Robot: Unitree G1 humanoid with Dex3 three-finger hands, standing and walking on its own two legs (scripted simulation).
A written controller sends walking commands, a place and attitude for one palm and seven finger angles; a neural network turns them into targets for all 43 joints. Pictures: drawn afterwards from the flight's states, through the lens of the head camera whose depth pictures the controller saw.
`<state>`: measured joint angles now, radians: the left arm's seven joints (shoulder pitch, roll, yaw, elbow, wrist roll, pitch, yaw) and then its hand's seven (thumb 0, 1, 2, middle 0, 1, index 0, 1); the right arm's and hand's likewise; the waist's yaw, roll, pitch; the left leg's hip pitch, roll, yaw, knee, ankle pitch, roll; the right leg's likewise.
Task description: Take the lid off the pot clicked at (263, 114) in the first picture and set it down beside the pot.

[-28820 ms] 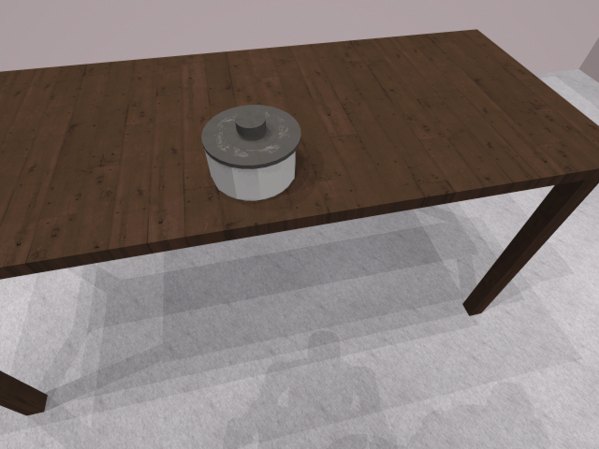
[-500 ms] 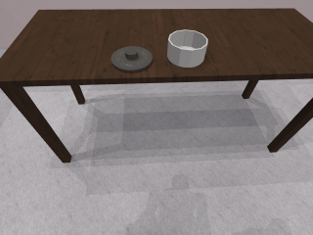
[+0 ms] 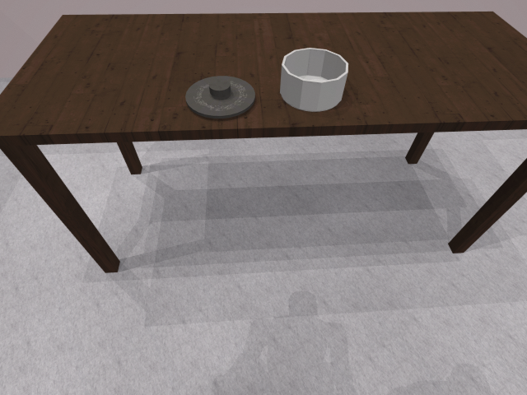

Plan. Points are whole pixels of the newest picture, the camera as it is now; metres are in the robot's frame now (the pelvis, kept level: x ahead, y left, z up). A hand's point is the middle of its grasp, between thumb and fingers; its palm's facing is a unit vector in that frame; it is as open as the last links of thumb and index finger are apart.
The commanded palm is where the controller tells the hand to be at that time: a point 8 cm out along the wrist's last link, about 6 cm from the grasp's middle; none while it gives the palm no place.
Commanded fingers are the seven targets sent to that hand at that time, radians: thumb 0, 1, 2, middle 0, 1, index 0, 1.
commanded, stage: let the arm hang, fingers relaxed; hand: left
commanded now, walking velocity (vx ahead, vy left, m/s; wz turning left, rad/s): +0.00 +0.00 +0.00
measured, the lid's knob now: (219, 88) +0.79 +0.14 +0.02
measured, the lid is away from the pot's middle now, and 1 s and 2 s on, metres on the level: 0.24 0.24 0.24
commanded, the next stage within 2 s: look to check the result in 0.10 s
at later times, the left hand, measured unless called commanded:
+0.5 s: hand out of the picture -0.01 +0.17 -0.18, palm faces +0.02 -0.98 -0.18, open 7.3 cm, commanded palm none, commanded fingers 0.00 0.90 0.90 -0.20 -0.30 -0.20 -0.30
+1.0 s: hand out of the picture -0.01 +0.17 -0.18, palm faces +0.03 -0.98 -0.18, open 7.3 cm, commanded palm none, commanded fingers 0.00 0.90 0.90 -0.20 -0.30 -0.20 -0.30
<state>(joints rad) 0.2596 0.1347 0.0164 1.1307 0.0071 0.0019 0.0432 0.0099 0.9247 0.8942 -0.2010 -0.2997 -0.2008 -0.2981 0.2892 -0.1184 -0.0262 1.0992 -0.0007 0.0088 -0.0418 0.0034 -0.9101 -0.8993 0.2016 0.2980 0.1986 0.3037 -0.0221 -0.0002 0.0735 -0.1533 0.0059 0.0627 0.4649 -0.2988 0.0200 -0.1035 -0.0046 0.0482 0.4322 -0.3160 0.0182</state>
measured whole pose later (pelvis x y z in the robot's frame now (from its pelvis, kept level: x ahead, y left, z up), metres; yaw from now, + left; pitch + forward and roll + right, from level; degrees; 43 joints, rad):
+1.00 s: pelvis +0.00 +0.00 +0.00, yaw +0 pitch -1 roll +0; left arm 0.27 0.13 0.02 1.14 0.01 0.00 0.04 0.01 0.92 0.89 -0.20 -0.30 -0.20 -0.30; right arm 0.29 -0.11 -0.02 1.11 0.00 0.01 -0.04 0.00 -0.91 -0.90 0.20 0.30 0.20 0.30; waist -0.02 0.00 0.07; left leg -0.15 0.00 0.06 0.45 -0.29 0.02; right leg -0.10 -0.01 0.05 0.43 -0.31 0.02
